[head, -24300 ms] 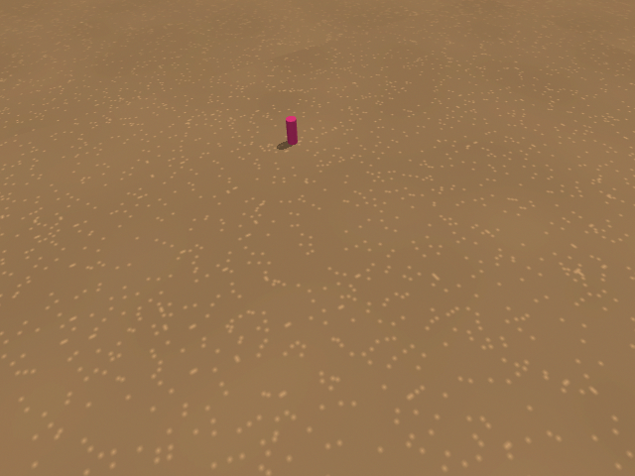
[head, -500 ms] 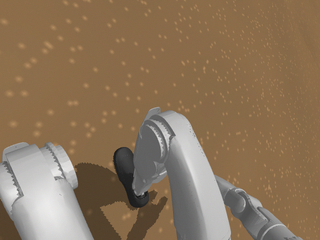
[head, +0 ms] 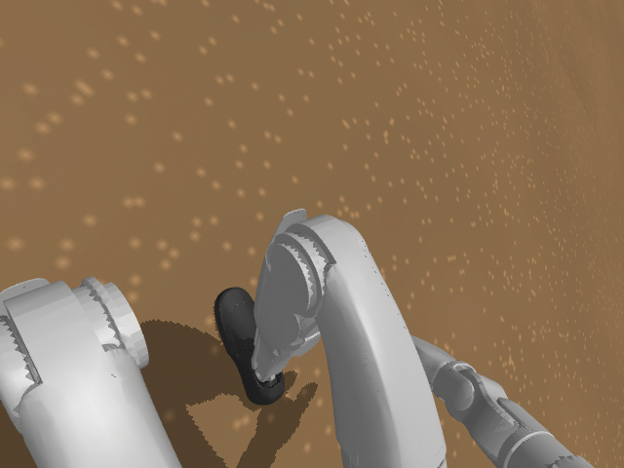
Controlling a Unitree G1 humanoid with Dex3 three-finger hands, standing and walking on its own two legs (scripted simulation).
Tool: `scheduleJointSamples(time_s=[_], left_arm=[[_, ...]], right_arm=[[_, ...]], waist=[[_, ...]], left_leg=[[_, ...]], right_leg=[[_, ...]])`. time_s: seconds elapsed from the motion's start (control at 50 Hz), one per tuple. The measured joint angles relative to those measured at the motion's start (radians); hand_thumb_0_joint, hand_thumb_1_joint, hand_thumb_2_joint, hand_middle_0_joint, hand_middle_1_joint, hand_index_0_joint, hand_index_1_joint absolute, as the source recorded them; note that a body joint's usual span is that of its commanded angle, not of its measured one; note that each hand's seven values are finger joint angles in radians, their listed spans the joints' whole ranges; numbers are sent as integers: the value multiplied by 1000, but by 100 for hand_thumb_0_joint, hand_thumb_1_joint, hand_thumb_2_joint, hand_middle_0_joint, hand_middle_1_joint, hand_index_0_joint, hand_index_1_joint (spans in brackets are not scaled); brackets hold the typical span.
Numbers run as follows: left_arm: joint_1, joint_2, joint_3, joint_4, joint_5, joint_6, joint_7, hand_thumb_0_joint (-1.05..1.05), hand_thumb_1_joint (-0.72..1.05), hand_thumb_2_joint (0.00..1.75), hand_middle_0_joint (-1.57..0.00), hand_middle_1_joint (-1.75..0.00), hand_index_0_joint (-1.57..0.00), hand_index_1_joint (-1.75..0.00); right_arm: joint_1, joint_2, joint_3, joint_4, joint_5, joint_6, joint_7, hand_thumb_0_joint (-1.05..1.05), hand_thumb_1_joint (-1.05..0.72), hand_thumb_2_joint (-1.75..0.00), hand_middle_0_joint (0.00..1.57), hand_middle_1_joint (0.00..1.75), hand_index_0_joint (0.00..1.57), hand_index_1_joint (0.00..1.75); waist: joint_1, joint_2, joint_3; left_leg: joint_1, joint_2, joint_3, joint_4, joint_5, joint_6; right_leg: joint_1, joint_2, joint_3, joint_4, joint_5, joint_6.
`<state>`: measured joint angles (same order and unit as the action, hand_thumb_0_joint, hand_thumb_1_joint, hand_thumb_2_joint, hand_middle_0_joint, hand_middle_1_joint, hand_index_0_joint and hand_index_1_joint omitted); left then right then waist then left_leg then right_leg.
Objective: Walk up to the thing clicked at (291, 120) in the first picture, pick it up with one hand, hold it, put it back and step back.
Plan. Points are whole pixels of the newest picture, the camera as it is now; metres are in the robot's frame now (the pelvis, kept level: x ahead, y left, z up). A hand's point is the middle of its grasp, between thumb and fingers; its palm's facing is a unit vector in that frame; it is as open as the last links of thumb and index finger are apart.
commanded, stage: open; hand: left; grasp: from the side
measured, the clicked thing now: out of the picture +0.45 +0.27 -0.23
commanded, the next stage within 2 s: withdraw in 0.12 s
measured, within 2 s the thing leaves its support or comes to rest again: neither
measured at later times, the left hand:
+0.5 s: hand out of the picture +0.46 +0.29 -0.16, palm faces +0.37 -0.93 +0.01, open 16.9 cm
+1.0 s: hand out of the picture +0.39 +0.39 -0.04, palm faces +0.29 -0.89 -0.36, open 17.4 cm
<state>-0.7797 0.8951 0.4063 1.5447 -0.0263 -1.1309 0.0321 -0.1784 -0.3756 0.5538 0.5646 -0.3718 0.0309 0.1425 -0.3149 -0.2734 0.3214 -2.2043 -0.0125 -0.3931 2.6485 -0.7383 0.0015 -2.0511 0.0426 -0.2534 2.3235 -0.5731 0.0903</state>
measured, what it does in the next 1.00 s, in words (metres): rises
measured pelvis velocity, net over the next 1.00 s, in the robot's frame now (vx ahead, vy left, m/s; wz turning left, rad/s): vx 0.01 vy -0.01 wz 0.12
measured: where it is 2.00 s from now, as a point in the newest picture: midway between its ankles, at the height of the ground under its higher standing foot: (187, 418)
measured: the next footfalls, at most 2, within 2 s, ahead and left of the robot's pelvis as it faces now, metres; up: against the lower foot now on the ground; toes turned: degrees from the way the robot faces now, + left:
none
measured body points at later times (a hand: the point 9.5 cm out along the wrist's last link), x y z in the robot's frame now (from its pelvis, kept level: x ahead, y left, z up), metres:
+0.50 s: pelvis +0.00 +0.00 +0.00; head +0.24 +0.20 +0.32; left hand +0.43 +0.34 -0.16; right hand +0.15 -0.25 -0.03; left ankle +0.08 +0.11 -0.26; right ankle +0.16 -0.13 -0.26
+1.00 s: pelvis +0.01 -0.01 +0.05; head +0.19 +0.13 +0.44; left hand +0.37 +0.43 -0.02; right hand +0.17 -0.24 -0.04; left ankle +0.08 +0.11 -0.26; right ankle +0.16 -0.13 -0.26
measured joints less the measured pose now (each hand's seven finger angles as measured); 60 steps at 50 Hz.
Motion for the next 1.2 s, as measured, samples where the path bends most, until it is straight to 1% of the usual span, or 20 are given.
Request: scheduleJointSamples(time_s=[0.18, 0.32, 0.38, 0.44, 0.5, 0.52, 0.56, 0.64, 0.7, 0.72, 0.78, 0.82, 0.86, 0.9, 0.96, 1.0, 1.04, 1.1, 1.16, 1.2], left_arm=[[-4, 0, -9, 22, -4, 5, -2, 0, -26, 36, -56, -44, -55, -45], [-4, 2, 1, 19, -7, -3, -6, -1, -38, 22, -36, -24, -35, -25], [5, 1, 23, -2, -8, 0, -13, -1, -42, 17, -27, -16, -25, -18], [15, 1, 62, -51, 1, 16, -20, -1, -45, 14, -19, -10, -18, -12], [33, 3, 108, -133, 11, 50, -38, -1, -47, 11, -14, -6, -13, -7], [40, 2, 117, -165, 9, 66, -48, -1, -48, 10, -13, -5, -12, -6], [56, -3, 115, -228, -2, 102, -76, -2, -49, 9, -11, -3, -10, -5], [95, -26, 62, -308, -44, 187, -151, -2, -51, 6, -9, -2, -8, -3], [101, -55, 25, -329, -74, 245, -200, -2, -53, 5, -8, -1, -7, -2], [93, -63, 20, -322, -46, 266, -197, -2, -54, 5, -8, -1, -7, -2], [76, -81, -3, -317, 40, 362, -184, -2, -56, 6, -8, -2, -7, -3], [77, -97, -1, -345, 89, 427, -175, -2, -57, 6, -8, -3, -7, -4], [83, -109, 3, -376, 128, 486, -165, -2, -58, 7, -9, -4, -8, -5], [97, -117, 11, -412, 152, 542, -153, -2, -57, 8, -9, -5, -8, -6], [135, -131, 24, -475, 166, 623, -136, -2, -56, 8, -9, -5, -8, -6], [172, -150, 18, -530, 162, 678, -124, -2, -55, 8, -8, -6, -8, -6], [219, -181, -2, -595, 152, 735, -113, -2, -54, 8, -8, -6, -7, -6], [305, -243, -42, -712, 138, 821, -97, -2, -53, 7, -7, -6, -7, -6], [398, -308, -80, -832, 126, 901, -79, -2, -53, 7, -7, -6, -7, -6], [458, -350, -104, -910, 119, 949, -65, -2, -52, 7, -7, -6, -7, -6]], right_arm=[[9, 1, 4, -13, 4, 2, 3, 0, -92, -90, 20, 30, 20, 30], [13, 2, 7, -11, 2, -1, 3, 0, -91, -90, 20, 30, 20, 30], [13, 2, 7, -12, 4, 1, -1, 0, -91, -90, 20, 30, 20, 30], [19, 2, -1, -14, 9, 8, -7, 0, -90, -90, 20, 30, 20, 30], [35, 6, -21, -15, 19, 22, -10, 0, -90, -90, 20, 30, 20, 30], [45, 8, -32, -14, 24, 28, -12, 0, -91, -90, 20, 30, 20, 30], [70, 12, -58, -11, 39, 38, -14, 0, -91, -90, 20, 30, 20, 30], [113, 13, -113, 7, 89, 43, -19, 0, -91, -90, 20, 30, 20, 30], [130, 8, -150, 20, 125, 38, -23, 0, -90, -90, 20, 30, 20, 30], [134, 12, -169, 24, 140, 38, -24, 0, -90, -90, 20, 30, 20, 30], [151, 36, -229, 33, 179, 53, -27, 0, -91, -91, 20, 31, 20, 30], [165, 51, -261, 32, 201, 67, -29, 0, -92, -91, 20, 31, 20, 30], [185, 66, -290, 28, 223, 81, -32, 0, -94, -92, 20, 31, 20, 30], [204, 78, -316, 26, 243, 95, -37, 0, -94, -92, 20, 31, 20, 30], [235, 91, -359, 23, 273, 114, -46, 0, -93, -91, 20, 31, 20, 30], [259, 97, -393, 23, 295, 126, -51, 0, -92, -91, 20, 31, 20, 30], [279, 103, -428, 26, 318, 136, -56, 0, -91, -91, 20, 31, 20, 30], [294, 111, -473, 28, 354, 146, -67, 0, -91, -90, 20, 31, 20, 30], [294, 118, -502, 18, 382, 152, -85, 0, -90, -90, 20, 30, 20, 30], [291, 123, -515, 5, 397, 151, -100, 0, -90, -90, 20, 30, 20, 30]], waist=[[-2, 3, -10], [-1, -3, -8], [-1, -6, -6], [4, -6, -5], [14, 2, -13], [19, 8, -20], [32, 24, -42], [57, 75, -105], [77, 108, -143], [84, 115, -155], [102, 130, -194], [109, 141, -221], [114, 155, -252], [120, 173, -283], [132, 206, -330], [149, 229, -364], [170, 249, -397], [204, 272, -434], [231, 285, -454], [244, 286, -462]], left_leg=[[0, 4, 4, -7, 9, 5], [3, 6, 1, -8, 5, 3], [6, 6, 1, -7, 3, 2], [7, 8, 3, -8, 3, 2], [6, 10, 9, -13, 4, 2], [4, 10, 13, -16, 5, 2], [0, 10, 25, -25, 7, 2], [-17, 9, 61, -51, 16, 12], [-27, 10, 90, -70, 26, 24], [-28, 12, 100, -76, 28, 27], [-32, 20, 128, -102, 34, 32], [-32, 22, 145, -122, 37, 33], [-32, 22, 163, -146, 38, 33], [-29, 23, 180, -170, 38, 33], [-21, 23, 209, -210, 37, 33], [-13, 24, 231, -241, 37, 34], [1, 25, 254, -278, 38, 35], [42, 29, 284, -347, 41, 35], [105, 35, 302, -429, 46, 32], [158, 39, 310, -488, 49, 26]], right_leg=[[0, 2, 1, -7, 9, -3], [1, 4, 0, -10, 8, -3], [3, 4, 0, -9, 7, -2], [3, 4, 1, -9, 8, -5], [0, 3, 5, -9, 8, -9], [-3, 1, 7, -9, 7, -11], [-10, -4, 15, -10, 4, -16], [-26, -17, 39, -13, -5, -17], [-36, -24, 58, -17, -9, -21], [-40, -25, 65, -19, -9, -24], [-54, -28, 85, -28, -9, -35], [-60, -32, 96, -37, -11, -40], [-67, -38, 109, -46, -16, -46], [-71, -44, 123, -57, -22, -48], [-75, -52, 144, -76, -32, -52], [-76, -57, 162, -91, -38, -53], [-73, -62, 180, -112, -42, -51], [-49, -65, 204, -160, -44, -41], [0, -65, 217, -227, -39, -33], [43, -65, 222, -277, -36, -34]])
